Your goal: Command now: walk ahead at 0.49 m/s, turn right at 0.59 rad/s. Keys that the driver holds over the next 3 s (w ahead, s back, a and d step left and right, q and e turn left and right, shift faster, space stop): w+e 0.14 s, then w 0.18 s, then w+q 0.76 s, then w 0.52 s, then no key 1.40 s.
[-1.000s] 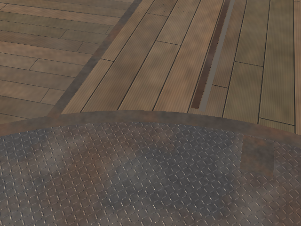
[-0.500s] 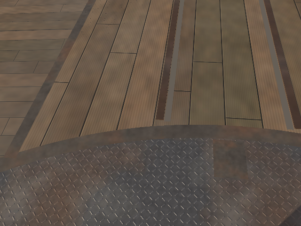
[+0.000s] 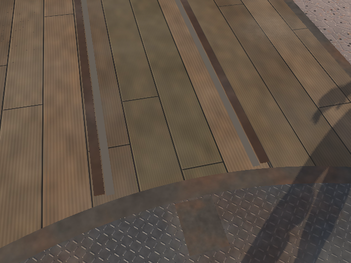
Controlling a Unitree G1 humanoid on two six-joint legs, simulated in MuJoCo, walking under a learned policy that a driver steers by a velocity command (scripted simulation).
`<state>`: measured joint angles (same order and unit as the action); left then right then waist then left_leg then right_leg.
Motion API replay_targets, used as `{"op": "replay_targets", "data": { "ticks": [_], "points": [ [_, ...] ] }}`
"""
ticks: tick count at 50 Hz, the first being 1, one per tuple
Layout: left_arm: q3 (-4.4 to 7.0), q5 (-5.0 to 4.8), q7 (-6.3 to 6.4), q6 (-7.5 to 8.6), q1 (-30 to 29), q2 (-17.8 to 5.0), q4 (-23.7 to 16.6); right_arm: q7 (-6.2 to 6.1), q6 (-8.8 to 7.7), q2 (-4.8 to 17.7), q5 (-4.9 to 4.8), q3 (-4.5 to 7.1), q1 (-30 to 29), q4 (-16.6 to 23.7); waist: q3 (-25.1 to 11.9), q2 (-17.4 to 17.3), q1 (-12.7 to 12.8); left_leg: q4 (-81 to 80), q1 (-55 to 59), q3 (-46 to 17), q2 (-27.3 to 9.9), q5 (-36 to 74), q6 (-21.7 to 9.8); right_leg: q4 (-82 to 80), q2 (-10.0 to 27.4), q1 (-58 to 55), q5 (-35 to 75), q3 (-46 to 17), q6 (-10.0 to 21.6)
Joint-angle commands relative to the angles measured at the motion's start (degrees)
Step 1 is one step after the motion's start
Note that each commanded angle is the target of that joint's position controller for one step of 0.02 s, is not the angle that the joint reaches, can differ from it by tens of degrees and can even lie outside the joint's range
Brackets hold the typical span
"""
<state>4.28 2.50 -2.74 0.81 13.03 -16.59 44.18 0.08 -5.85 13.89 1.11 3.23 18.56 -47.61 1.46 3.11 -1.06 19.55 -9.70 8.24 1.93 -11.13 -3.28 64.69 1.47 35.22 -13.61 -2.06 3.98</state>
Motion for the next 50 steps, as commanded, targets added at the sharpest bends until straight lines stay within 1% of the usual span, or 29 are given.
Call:
{"op": "replay_targets", "data": {
  "ticks": [1,5,10,12,13,14,15,16,17,18,19,21,22,25,26,28,33,35,38,40,41,42,43,44,45,46,47,48,50],
  "points": [
    [-0.56,-0.01,-0.94,-0.07,-1.2,0.1,-4.3,0.25,-1.34,4.4,-0.08,0.59,0.8,2.1,0.9,-6.8,1.4,-11.6,2.2,-9.6,-16.7,12.5,-6.8,-2.4,2.7,6.7,6.1,-1.5,-0.7],
    [-1.66,-0.45,-1.82,0.47,-9.8,1.4,-6.9,0.15,-1.03,5.2,-0.11,0.56,3.1,0.7,2.3,-7.0,-0.3,-10.8,2.7,-1.8,-14.5,17.8,-4.9,-16.3,2.2,3.5,14.8,3.0,-0.4],
    [-2.15,0.04,-1.94,0.67,-16.4,1.4,-9.3,-0.72,0.38,7.4,0.03,0.74,8.9,-2.4,4.0,-7.0,-2.4,-8.0,10.4,0.5,-17.1,24.9,-4.5,-27.9,0.0,-0.9,7.5,7.4,2.1],
    [-1.80,0.47,-1.13,0.92,-13.6,0.6,-8.3,-0.95,1.24,8.7,0.07,0.74,10.0,-3.8,1.9,-8.3,-0.7,-0.6,13.3,2.0,-17.7,42.9,-4.2,-30.6,-3.7,-7.3,1.3,9.3,4.2],
    [-1.32,0.61,-0.72,1.34,-8.6,-0.3,-6.5,-0.99,1.73,9.3,0.12,0.69,10.5,-4.4,-1.2,-8.5,1.5,7.0,14.0,3.1,-17.4,50.1,-4.0,-32.7,-6.1,-13.5,-0.2,9.8,5.5],
    [-0.57,1.16,-0.15,2.05,0.7,-1.5,-3.3,-1.08,2.16,9.3,-0.25,0.43,10.3,-4.4,-6.4,-7.2,5.7,18.2,9.6,4.9,-16.2,47.4,-2.9,-37.1,-7.2,-26.4,2.8,9.0,7.0],
    [0.75,2.07,0.80,2.40,10.5,-5.7,-0.9,-1.02,2.01,7.4,-0.46,-0.27,9.4,-2.4,-13.7,-3.1,9.6,33.9,-3.0,4.9,-14.8,28.0,-1.8,-37.2,3.4,-42.9,-2.1,-3.7,9.7],
    [1.92,1.15,1.56,2.24,11.8,-11.5,-0.6,0.42,1.74,1.2,-1.65,-1.65,13.1,0.8,-20.5,10.9,6.3,54.8,-26.4,3.3,-4.2,-21.5,1.2,-41.6,22.3,-59.4,0.5,-34.2,18.0],
    [1.96,-1.31,1.95,2.19,14.3,-10.6,-0.4,0.03,1.79,7.8,-0.18,0.46,4.8,0.6,-17.9,-0.9,9.6,56.9,-27.7,-7.8,-5.4,-19.7,0.1,-42.6,20.9,-53.8,15.6,-33.7,14.9],
    [1.68,-0.96,2.60,2.15,10.7,-9.4,0.9,0.25,1.52,5.9,-1.95,0.12,2.7,2.3,-13.0,2.7,6.8,57.4,-31.3,-8.6,-5.7,-12.9,-0.2,-44.5,19.2,-50.2,17.8,-24.9,15.2],
    [0.77,-0.96,2.58,2.54,6.9,-5.5,0.8,0.31,1.25,5.5,-1.74,-0.34,2.1,1.4,-7.5,-1.1,4.7,53.2,-29.8,-9.1,-7.4,-9.3,-0.2,-47.1,16.5,-41.9,18.8,-18.6,12.6],
    [-0.50,-1.19,2.45,3.42,2.5,-1.5,1.2,0.70,2.83,4.1,-0.25,-0.32,5.2,-0.9,-3.5,-0.8,0.5,47.9,-22.5,-10.0,-8.3,-7.3,0.5,-51.1,12.5,-31.1,20.2,-9.9,8.6],
    [-0.84,-1.22,2.35,4.06,2.9,-0.5,1.6,0.96,3.65,3.7,0.18,-0.11,5.8,-1.8,-2.5,-1.5,0.0,46.9,-20.7,-10.4,-8.0,-6.7,0.6,-52.3,11.5,-28.9,22.0,-7.3,7.7],
    [-0.71,-1.63,2.50,5.44,5.3,-1.2,3.8,1.90,4.64,2.6,0.48,0.25,3.1,-1.6,0.6,-1.0,-0.5,45.3,-24.3,-10.7,-7.4,-1.5,0.7,-55.8,10.0,-27.6,23.2,-1.5,6.2],
    [-0.50,-1.57,2.51,5.59,5.9,-2.3,4.2,2.06,4.76,1.9,0.39,0.13,1.6,-0.7,0.7,0.9,-0.6,43.5,-26.2,-10.6,-7.5,1.0,1.0,-56.9,10.6,-27.9,21.4,-0.6,6.5],
    [-0.75,-1.43,2.56,5.80,7.0,-1.5,5.0,2.13,4.73,2.5,0.36,0.27,-3.2,0.6,2.8,0.0,0.5,39.5,-29.7,-10.8,-7.4,5.5,1.3,-58.1,10.2,-28.9,20.9,2.0,6.2],
    [-1.18,-1.57,3.28,5.97,9.8,-1.8,7.0,2.93,4.16,1.2,0.64,-0.76,-12.7,3.7,4.7,-0.6,2.7,24.7,-28.9,-5.5,-6.0,13.4,0.3,-57.7,9.7,-33.1,26.0,8.7,4.7],
    [-1.02,-1.36,3.80,5.68,11.3,-2.9,8.2,3.27,4.10,1.3,0.76,-1.00,-15.5,5.3,5.3,0.3,3.2,20.5,-28.3,-3.9,-6.0,11.9,-1.1,-56.5,11.6,-36.3,28.2,9.7,4.6],
    [-0.82,-1.01,4.45,4.99,11.5,-4.6,9.2,3.16,4.12,2.1,0.87,-0.64,-14.7,6.0,3.6,0.7,2.0,16.9,-23.6,-0.5,-2.5,4.6,-4.1,-48.7,12.8,-41.5,46.2,12.4,3.5],
    [-0.38,-0.67,4.74,4.16,10.6,-6.3,9.3,2.63,4.08,3.8,1.00,0.27,-8.1,4.4,-1.0,1.7,-1.1,16.1,-15.6,1.8,2.0,-1.8,-6.7,-35.9,12.7,-43.0,60.4,14.2,2.9],
    [-0.17,-0.77,4.75,3.60,10.1,-7.3,8.9,2.37,3.66,5.1,1.29,1.09,-1.0,2.4,-5.1,1.3,-4.2,12.6,-6.3,1.0,3.6,-1.9,-8.4,-24.6,12.1,-39.8,57.1,14.9,2.3],
    [-0.36,-0.94,4.59,3.56,9.4,-6.9,7.6,1.65,3.36,9.2,1.99,2.76,8.0,0.0,-10.5,-2.7,-8.3,9.3,8.1,-8.3,-1.7,-4.8,-11.5,-8.3,10.3,-28.7,41.9,15.1,0.8],
    [-1.75,-1.87,3.12,4.02,12.8,0.0,4.0,0.89,3.65,16.4,1.71,4.73,7.8,0.6,-15.9,-17.8,-4.3,5.6,26.5,-39.6,-19.6,-4.4,-21.5,15.1,-1.8,-2.5,-9.6,13.8,-2.8],
    [-0.93,-1.36,2.84,4.86,5.6,-4.3,2.3,0.99,4.25,15.4,-0.60,4.62,8.4,0.7,-18.1,-10.6,-6.7,-2.2,28.2,-51.8,-21.0,-4.2,-22.7,21.1,-4.0,6.0,-14.8,0.5,-2.6],
    [-1.23,-1.87,2.57,5.72,1.6,-3.9,0.6,0.48,4.41,13.8,-0.66,4.22,4.7,0.6,-9.4,-7.3,-5.1,-3.2,21.8,-42.3,-20.3,-0.6,-20.5,18.5,0.1,9.9,-8.6,-1.1,-2.1],
    [-1.45,-1.88,2.65,6.26,1.5,-3.7,0.7,0.36,4.33,10.5,-0.71,3.43,2.3,0.7,-5.0,-2.3,-2.8,-4.0,14.1,-36.8,-18.4,6.0,-17.9,12.8,2.2,7.0,-4.5,-0.5,-2.1],
    [-1.40,-1.28,2.77,5.81,1.6,-3.3,1.0,0.26,4.05,8.7,-0.74,2.90,-0.1,0.9,-2.1,-0.3,-0.4,-4.6,7.8,-32.0,-15.4,11.6,-15.7,8.6,3.5,3.6,-3.9,-0.6,-2.6],
    [-1.49,-0.27,2.76,4.57,2.8,-2.9,0.9,0.17,3.69,7.1,-1.06,2.35,-1.4,1.0,-1.8,-1.1,1.4,-5.5,3.7,-28.7,-13.2,15.4,-14.5,5.7,4.2,-0.1,-3.8,-0.7,-3.5],
    [-1.72,0.51,2.40,2.41,3.9,-1.7,0.8,0.34,2.58,7.5,-1.32,2.20,-1.3,1.1,-2.3,-2.4,2.7,-6.3,0.4,-25.1,-10.6,19.9,-14.2,2.0,4.2,-2.8,-4.2,0.1,-4.9]
  ]
}}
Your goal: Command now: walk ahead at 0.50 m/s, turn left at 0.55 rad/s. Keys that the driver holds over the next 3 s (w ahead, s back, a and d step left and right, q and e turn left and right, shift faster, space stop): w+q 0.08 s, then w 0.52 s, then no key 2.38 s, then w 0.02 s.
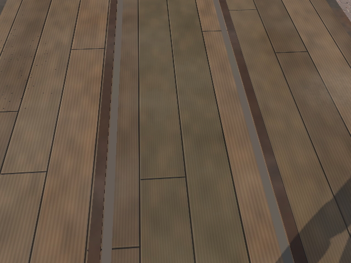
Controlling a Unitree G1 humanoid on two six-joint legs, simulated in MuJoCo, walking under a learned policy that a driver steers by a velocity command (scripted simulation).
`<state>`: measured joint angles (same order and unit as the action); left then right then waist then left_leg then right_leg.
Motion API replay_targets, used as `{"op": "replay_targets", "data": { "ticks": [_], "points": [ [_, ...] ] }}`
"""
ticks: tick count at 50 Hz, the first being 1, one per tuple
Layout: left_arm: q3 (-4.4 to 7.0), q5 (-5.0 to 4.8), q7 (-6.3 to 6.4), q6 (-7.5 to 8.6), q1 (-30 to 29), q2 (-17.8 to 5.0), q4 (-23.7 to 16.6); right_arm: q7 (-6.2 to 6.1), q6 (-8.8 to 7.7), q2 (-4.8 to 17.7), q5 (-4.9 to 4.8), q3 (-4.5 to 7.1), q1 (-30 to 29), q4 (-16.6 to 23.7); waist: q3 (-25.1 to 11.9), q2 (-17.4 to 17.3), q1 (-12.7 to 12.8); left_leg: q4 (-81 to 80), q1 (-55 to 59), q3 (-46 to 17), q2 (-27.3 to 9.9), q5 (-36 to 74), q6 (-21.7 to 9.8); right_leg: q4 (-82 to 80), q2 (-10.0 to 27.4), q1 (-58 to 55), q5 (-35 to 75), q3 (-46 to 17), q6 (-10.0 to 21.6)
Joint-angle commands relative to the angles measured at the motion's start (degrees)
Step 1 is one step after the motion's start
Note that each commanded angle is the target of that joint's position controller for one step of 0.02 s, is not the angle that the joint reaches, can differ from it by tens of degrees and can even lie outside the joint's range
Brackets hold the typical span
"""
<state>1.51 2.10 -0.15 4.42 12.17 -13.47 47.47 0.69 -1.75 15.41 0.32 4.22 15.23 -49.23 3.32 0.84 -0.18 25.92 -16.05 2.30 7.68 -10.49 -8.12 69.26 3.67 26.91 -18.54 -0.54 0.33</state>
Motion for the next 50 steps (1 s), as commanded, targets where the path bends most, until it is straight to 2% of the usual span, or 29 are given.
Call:
{"op": "replay_targets", "data": {
  "ticks": [1,3,6,9,13,16,18,19,20,21,22,23,24,26,29,30,32,34,38,41,42,43,44,45,46,47,48,49,50],
  "points": [
    [0.96,0.93,-0.36,-1.81,4.0,-4.4,-3.0,-0.22,-1.88,6.9,-0.50,1.42,2.7,2.5,-3.9,-0.6,1.9,-13.1,5.7,-18.0,-15.4,19.5,-9.2,-4.9,2.1,5.8,1.8,-0.8,-1.9],
    [0.88,0.82,-0.54,-2.31,-0.3,-4.4,-4.7,-0.28,-2.01,8.0,-0.43,1.67,4.6,2.2,-2.4,-1.6,0.9,-14.3,4.8,-17.3,-14.0,18.1,-8.2,-10.2,2.1,8.1,6.2,0.2,-3.0],
    [0.75,0.57,-0.78,-2.39,-6.8,-4.5,-6.7,-0.27,-1.88,7.5,-0.55,1.52,8.0,1.7,-1.3,-3.3,-1.7,-14.6,8.1,-17.0,-13.1,17.5,-5.7,-19.2,1.9,11.5,13.9,0.6,-3.5],
    [0.36,0.26,-1.20,-2.08,-11.7,-4.1,-8.1,-0.51,-2.09,6.8,-0.43,1.15,11.7,0.6,-1.3,-4.2,-4.2,-13.6,12.9,-16.5,-13.2,21.3,-3.6,-26.2,1.0,12.1,19.1,1.1,-2.7],
    [-0.04,-0.20,-1.64,-1.31,-17.3,-4.3,-10.0,-1.15,-2.24,6.8,0.42,0.65,14.6,-0.5,-0.2,-4.6,-6.2,-11.6,18.7,-17.2,-15.2,26.4,-3.6,-32.9,-0.9,11.7,18.7,2.3,-0.7],
    [0.33,-0.40,-1.59,-0.62,-14.4,-5.7,-9.8,-1.71,-2.45,8.0,0.81,0.62,12.5,-0.5,0.1,-5.2,-3.4,-8.7,19.8,-17.3,-16.9,33.8,-2.4,-37.8,-2.7,4.6,13.9,2.2,2.2],
    [1.46,-0.59,-0.64,-0.05,-2.9,-7.8,-6.1,-1.53,-2.69,9.0,0.90,0.64,10.4,-0.7,-4.9,-4.7,1.7,2.5,18.7,-15.1,-15.0,46.7,-0.6,-41.5,-6.4,-10.2,10.6,3.6,4.6],
    [2.19,-0.03,0.15,0.54,5.7,-9.4,-3.9,-1.24,-2.95,8.5,0.63,0.38,9.9,-0.5,-9.9,-2.9,5.8,13.5,12.9,-13.1,-12.7,41.1,0.4,-43.1,-3.0,-22.9,11.7,0.4,6.5],
    [3.30,1.40,1.04,0.78,14.1,-14.3,-3.4,-0.92,-3.27,4.5,-0.44,-0.70,11.7,1.5,-18.3,4.6,7.4,31.2,0.6,-9.9,-8.1,20.9,2.1,-44.0,11.4,-37.9,3.5,-17.7,10.6],
    [4.36,0.51,0.48,-0.15,14.5,-16.3,-1.8,-0.94,-3.03,3.9,-1.52,-0.58,17.4,0.7,-22.3,16.4,4.3,46.4,-12.9,-6.3,0.9,-18.0,3.6,-51.4,21.0,-44.0,3.6,-41.7,17.5],
    [3.48,-0.88,-0.16,-0.69,9.1,-11.6,-2.9,-1.27,-2.58,7.3,0.57,-0.15,13.9,0.2,-13.0,5.5,2.9,49.7,-18.5,-9.5,-3.3,-15.4,3.0,-53.1,18.5,-36.8,-0.6,-38.4,16.6],
    [2.70,-1.26,-0.41,-0.56,4.9,-8.2,-3.4,-0.78,-2.64,6.4,0.96,-0.38,8.9,1.0,-6.8,0.7,2.3,48.0,-18.7,-9.4,-5.5,-11.0,3.1,-54.1,16.2,-29.3,0.8,-29.6,15.6],
    [2.16,-0.84,-0.49,-0.33,3.1,-6.2,-3.0,-0.38,-2.58,5.1,0.93,-0.70,6.8,1.6,-3.3,-0.6,1.1,44.5,-17.6,-8.6,-7.6,-8.8,3.1,-56.0,13.2,-23.9,5.3,-23.6,13.7],
    [1.65,-0.94,-0.27,0.47,3.7,-5.1,-1.1,0.41,-1.46,3.9,1.97,-1.03,6.8,1.6,-2.3,2.7,-0.9,40.1,-14.4,-7.3,-9.6,-7.4,4.2,-58.0,9.1,-19.1,12.7,-16.0,11.6],
    [1.91,-1.63,-0.57,1.65,6.9,-6.1,1.1,1.08,-0.62,2.9,2.19,-1.40,5.5,1.8,-2.5,3.4,-1.4,36.8,-15.7,-4.9,-10.7,-5.0,5.5,-60.0,8.0,-18.8,19.9,-11.5,12.3],
    [2.03,-1.70,-0.59,1.72,7.7,-6.5,1.7,1.22,-0.52,2.7,2.18,-1.57,3.0,2.6,-1.7,3.2,-1.1,34.9,-17.6,-4.1,-11.5,-3.2,6.0,-61.2,7.8,-19.0,19.9,-10.3,12.5],
    [1.72,-1.65,-0.56,1.60,8.9,-6.0,2.8,1.11,-0.51,2.0,2.05,-2.03,-1.7,3.9,0.3,2.5,-0.6,28.9,-19.2,-2.1,-12.1,-0.2,7.3,-60.8,6.8,-18.9,32.9,-6.6,12.3],
    [1.43,-1.67,-0.63,1.43,9.5,-5.8,3.8,0.93,-0.75,0.3,1.60,-2.88,-4.6,4.4,-0.5,3.0,-0.3,20.9,-15.0,0.0,-11.0,3.5,7.9,-58.1,4.5,-18.3,46.3,-1.5,10.6],
    [1.19,-1.62,-0.27,0.79,12.5,-6.2,6.1,0.09,-1.03,0.2,0.90,-3.40,-7.9,4.0,-2.9,5.0,1.6,11.6,-8.9,1.4,-8.2,9.0,7.0,-53.9,4.4,-21.8,50.8,0.0,8.5],
    [1.17,-1.59,0.43,0.15,11.3,-6.4,7.0,-0.76,-1.58,1.6,1.24,-2.97,-5.5,2.5,-2.9,4.8,0.2,5.9,-4.3,-0.2,-7.5,7.0,4.9,-48.5,6.3,-24.1,48.6,-2.4,7.7],
    [1.16,-1.92,0.67,-0.05,10.3,-6.4,7.2,-1.10,-2.10,1.9,1.59,-2.73,-1.5,0.7,-3.8,3.2,-1.8,0.4,0.6,-0.1,-6.8,10.0,4.0,-43.9,5.3,-24.1,46.8,-2.3,6.6],
    [0.97,-2.13,0.78,-0.03,11.3,-5.9,7.4,-1.47,-3.00,3.6,2.20,-2.26,2.5,-1.0,-5.9,0.2,-3.0,-3.2,7.9,-2.1,-9.3,20.7,3.1,-37.2,2.9,-22.0,40.0,-1.3,5.1],
    [0.27,-2.32,1.11,0.19,14.4,-3.7,6.4,-1.70,-3.64,7.5,2.94,-1.53,7.6,-1.7,-12.3,-6.4,-2.8,2.5,20.3,-11.5,-21.1,49.6,0.3,-26.9,-0.1,-14.5,18.2,0.9,3.4],
    [-0.61,-4.29,1.32,-0.94,23.1,0.6,8.9,-1.57,-2.79,7.6,1.50,-1.31,8.6,-2.2,-20.8,-14.5,-1.1,2.8,27.4,-23.1,-32.2,63.3,-10.5,-13.5,-6.7,-8.4,-16.0,1.9,2.3],
    [0.51,-2.70,1.69,-2.52,20.0,-4.0,9.8,-1.14,-2.14,5.0,-0.71,-1.90,6.8,-1.6,-19.2,-8.4,-1.9,-0.7,21.8,-24.0,-30.6,52.5,-11.5,-10.3,-6.3,-7.0,-20.1,-1.5,2.0],
    [0.86,-1.39,1.50,-3.20,15.2,-4.3,8.9,-1.30,-1.75,3.6,-0.71,-2.36,2.6,-1.3,-12.4,-6.8,-0.8,-4.4,15.7,-21.2,-27.8,40.9,-10.1,-9.1,-5.4,-5.0,-17.9,-2.0,1.7],
    [0.73,-0.65,1.31,-3.66,12.3,-3.3,8.7,-1.65,-1.43,2.0,-0.17,-2.95,-0.8,-1.1,-8.2,-5.3,0.3,-7.5,10.5,-18.8,-25.4,32.7,-8.0,-10.9,-4.1,-5.1,-14.5,-2.3,1.2],
    [0.63,-0.47,1.14,-4.22,11.0,-2.5,8.7,-2.15,-1.24,1.3,0.06,-3.28,-2.9,-1.1,-5.6,-5.6,1.5,-9.8,5.7,-15.6,-23.2,29.1,-6.1,-14.0,-2.9,-7.2,-11.4,-2.5,0.6],
    [0.31,-0.39,1.07,-4.82,12.1,-1.3,9.6,-2.46,-1.09,1.1,0.25,-3.39,-4.0,-1.5,-5.3,-6.6,2.8,-10.9,2.2,-12.9,-21.2,26.5,-4.5,-16.7,-2.6,-10.7,-9.2,-1.8,0.0]
  ]
}}
Over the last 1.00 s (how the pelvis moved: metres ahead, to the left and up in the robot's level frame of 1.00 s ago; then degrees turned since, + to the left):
0.55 -0.03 -0.01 9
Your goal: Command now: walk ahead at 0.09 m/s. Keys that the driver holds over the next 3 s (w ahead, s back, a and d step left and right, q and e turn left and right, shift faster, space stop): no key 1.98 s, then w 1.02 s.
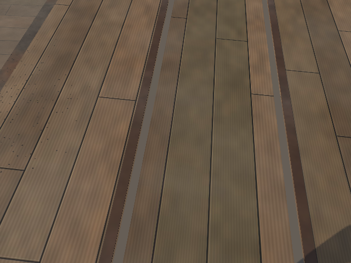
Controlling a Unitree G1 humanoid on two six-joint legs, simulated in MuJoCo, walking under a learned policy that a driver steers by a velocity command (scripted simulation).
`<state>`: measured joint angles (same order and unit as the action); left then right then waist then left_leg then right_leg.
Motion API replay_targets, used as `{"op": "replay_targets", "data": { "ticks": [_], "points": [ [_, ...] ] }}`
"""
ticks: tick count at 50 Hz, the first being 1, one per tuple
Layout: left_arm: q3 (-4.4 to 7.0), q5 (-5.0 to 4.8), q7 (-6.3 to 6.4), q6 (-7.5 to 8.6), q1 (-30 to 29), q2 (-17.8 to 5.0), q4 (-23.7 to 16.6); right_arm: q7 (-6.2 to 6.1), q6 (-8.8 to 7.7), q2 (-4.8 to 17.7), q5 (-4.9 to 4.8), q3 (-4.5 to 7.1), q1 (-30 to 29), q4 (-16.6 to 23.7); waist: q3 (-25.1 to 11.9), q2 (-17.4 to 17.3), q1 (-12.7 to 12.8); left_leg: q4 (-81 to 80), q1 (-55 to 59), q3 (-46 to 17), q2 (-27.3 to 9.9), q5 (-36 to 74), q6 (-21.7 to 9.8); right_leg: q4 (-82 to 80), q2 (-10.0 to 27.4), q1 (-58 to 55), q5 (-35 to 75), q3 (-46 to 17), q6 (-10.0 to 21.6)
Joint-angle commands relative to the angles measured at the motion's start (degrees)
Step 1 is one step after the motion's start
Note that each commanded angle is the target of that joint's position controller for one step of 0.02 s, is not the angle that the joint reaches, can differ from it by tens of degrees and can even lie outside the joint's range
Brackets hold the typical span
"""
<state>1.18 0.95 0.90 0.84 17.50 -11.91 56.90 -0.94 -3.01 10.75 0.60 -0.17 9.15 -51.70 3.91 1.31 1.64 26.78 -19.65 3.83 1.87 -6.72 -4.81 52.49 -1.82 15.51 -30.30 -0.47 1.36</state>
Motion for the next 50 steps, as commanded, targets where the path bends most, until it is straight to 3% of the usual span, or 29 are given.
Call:
{"op": "replay_targets", "data": {
  "ticks": [1,3,7,9,10,11,12,14,18,22,50],
  "points": [
    [0.40,0.66,0.11,-1.72,7.8,-2.1,1.3,-0.84,0.15,5.6,0.32,0.92,2.1,0.5,-6.6,-6.8,1.3,-11.9,4.7,-12.7,-14.1,21.3,-7.2,-2.1,2.4,-1.7,3.7,-0.9,-1.4],
    [0.21,0.32,0.58,-2.45,7.4,-1.8,2.2,-0.75,0.12,6.1,0.47,0.98,3.0,-0.6,-7.4,-6.7,1.1,-12.4,4.4,-11.8,-13.3,14.8,-6.7,-7.5,2.1,-3.4,4.2,-0.1,-1.6],
    [-0.02,0.15,1.10,-3.21,4.5,-2.0,3.2,-0.63,1.30,7.5,0.29,1.52,3.3,-2.4,-5.6,-7.7,0.2,-15.1,1.0,-13.6,-12.4,-10.2,-5.4,-16.9,1.9,-6.1,9.9,1.1,-0.9],
    [-0.32,0.46,1.07,-2.95,5.3,-1.6,4.4,-0.66,2.22,7.5,-0.34,1.67,2.8,-2.9,-3.4,-6.2,0.9,-15.8,-3.5,-14.0,-11.5,-20.8,-2.8,-24.5,1.9,-10.3,15.2,1.7,0.2],
    [-0.45,0.87,1.09,-2.58,5.1,-2.1,4.4,-0.64,2.51,7.0,-0.42,1.69,3.9,-3.4,-1.7,-4.7,0.6,-16.1,-5.3,-14.2,-10.9,-24.0,-0.6,-28.3,3.7,-11.0,16.5,-0.8,0.9],
    [-0.54,1.26,1.21,-1.98,5.3,-3.1,4.3,-0.54,2.70,6.5,-0.46,1.76,4.7,-3.7,-0.4,-2.9,-0.1,-14.5,-5.4,-13.7,-9.6,-22.7,1.1,-32.0,7.0,-10.0,14.1,-4.8,1.7],
    [-0.41,0.32,1.14,-1.59,3.1,-4.4,4.5,-0.40,3.07,5.3,-1.00,1.81,5.7,-3.9,2.9,3.1,-2.3,-13.2,-1.4,-9.5,-5.7,-17.0,2.0,-34.2,7.9,-0.4,7.4,-7.4,2.6],
    [-1.02,-0.24,1.08,-0.29,1.0,-2.4,4.6,-0.14,2.92,4.2,-0.32,1.57,7.2,-5.7,1.4,4.8,-3.5,-8.2,10.0,-8.1,-5.2,-6.4,1.7,-38.5,8.5,6.1,5.5,-8.3,1.5],
    [-0.90,-0.57,1.36,0.26,2.1,-2.3,5.3,-0.18,2.29,4.5,0.03,1.44,8.6,-8.0,-0.1,0.5,-3.1,-8.7,10.0,-9.3,-6.3,-5.2,1.3,-36.5,6.9,1.5,12.0,-5.9,1.2],
    [-1.03,-0.33,1.35,-0.03,4.4,-1.3,6.3,-0.51,2.30,3.8,-0.17,1.14,8.4,-9.4,0.3,-1.2,-2.1,-9.8,7.9,-9.5,-6.5,-6.3,1.6,-35.3,6.6,-0.6,13.7,-5.2,1.7],
    [-1.52,-0.37,1.95,0.18,7.5,1.3,9.0,-1.36,2.49,0.7,-0.17,0.70,11.3,-14.5,1.0,-1.0,-2.2,-7.7,9.9,-9.0,-6.7,-0.1,1.7,-34.8,6.6,-2.7,18.9,-4.6,1.8]
  ]
}}
Over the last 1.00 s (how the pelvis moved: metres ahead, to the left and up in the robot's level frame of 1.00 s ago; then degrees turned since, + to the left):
0.47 0.02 0.00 8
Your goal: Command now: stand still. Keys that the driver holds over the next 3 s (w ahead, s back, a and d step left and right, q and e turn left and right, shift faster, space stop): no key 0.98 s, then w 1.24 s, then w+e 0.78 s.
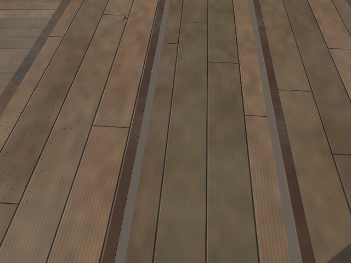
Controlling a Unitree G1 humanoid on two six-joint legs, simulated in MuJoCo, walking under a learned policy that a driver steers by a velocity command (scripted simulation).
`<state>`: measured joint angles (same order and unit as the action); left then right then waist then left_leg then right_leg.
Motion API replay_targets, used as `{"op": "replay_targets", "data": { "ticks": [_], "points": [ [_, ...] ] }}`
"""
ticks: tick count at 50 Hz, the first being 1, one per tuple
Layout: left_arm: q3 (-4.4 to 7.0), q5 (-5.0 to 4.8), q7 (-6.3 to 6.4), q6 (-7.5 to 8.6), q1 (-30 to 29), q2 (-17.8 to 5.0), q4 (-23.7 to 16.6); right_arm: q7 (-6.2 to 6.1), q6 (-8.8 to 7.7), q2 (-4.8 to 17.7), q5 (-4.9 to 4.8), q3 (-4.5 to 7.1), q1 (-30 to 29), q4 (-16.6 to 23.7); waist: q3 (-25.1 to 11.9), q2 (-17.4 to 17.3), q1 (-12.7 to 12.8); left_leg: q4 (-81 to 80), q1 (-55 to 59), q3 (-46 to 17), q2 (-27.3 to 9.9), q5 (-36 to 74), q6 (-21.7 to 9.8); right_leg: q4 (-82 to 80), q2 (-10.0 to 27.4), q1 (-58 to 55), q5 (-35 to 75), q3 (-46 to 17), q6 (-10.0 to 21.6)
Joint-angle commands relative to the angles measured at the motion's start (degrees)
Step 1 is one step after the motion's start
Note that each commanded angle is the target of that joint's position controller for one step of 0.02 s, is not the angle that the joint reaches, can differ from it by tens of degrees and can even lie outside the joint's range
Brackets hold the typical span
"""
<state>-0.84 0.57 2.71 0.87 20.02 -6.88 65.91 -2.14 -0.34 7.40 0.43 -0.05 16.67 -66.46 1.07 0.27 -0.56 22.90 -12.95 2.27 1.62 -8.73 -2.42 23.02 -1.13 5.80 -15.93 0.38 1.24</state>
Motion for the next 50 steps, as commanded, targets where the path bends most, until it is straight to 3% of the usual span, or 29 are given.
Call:
{"op": "replay_targets", "data": {
  "ticks": [1,49,50],
  "points": [
    [0.50,0.01,0.16,0.16,5.0,-3.6,0.0,-0.17,-0.18,4.0,0.00,0.58,3.8,0.1,3.9,0.0,0.0,-3.8,3.2,-7.4,-6.4,2.1,-0.7,-5.3,5.9,7.0,4.7,-5.4,1.9],
    [0.45,0.03,0.35,0.52,7.0,-2.4,0.6,-0.49,-0.22,2.6,-0.07,0.54,5.6,-1.1,4.5,0.2,0.1,-2.4,4.4,-6.6,-6.7,6.3,-0.4,-5.5,6.2,4.4,9.2,-5.2,2.0],
    [0.43,0.12,0.32,0.51,7.6,-2.2,0.8,-0.45,-0.16,2.4,-0.02,0.48,5.9,-1.2,3.5,0.2,0.2,-2.5,4.7,-6.3,-6.1,2.3,-0.5,-6.2,5.8,4.0,4.8,-5.2,2.3]
  ]
}}
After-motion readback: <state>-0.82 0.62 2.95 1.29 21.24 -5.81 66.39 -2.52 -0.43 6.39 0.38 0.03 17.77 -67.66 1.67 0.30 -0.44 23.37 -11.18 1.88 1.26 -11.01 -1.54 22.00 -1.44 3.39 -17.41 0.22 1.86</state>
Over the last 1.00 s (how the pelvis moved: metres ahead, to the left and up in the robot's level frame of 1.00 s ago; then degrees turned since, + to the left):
0.04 -0.02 0.01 0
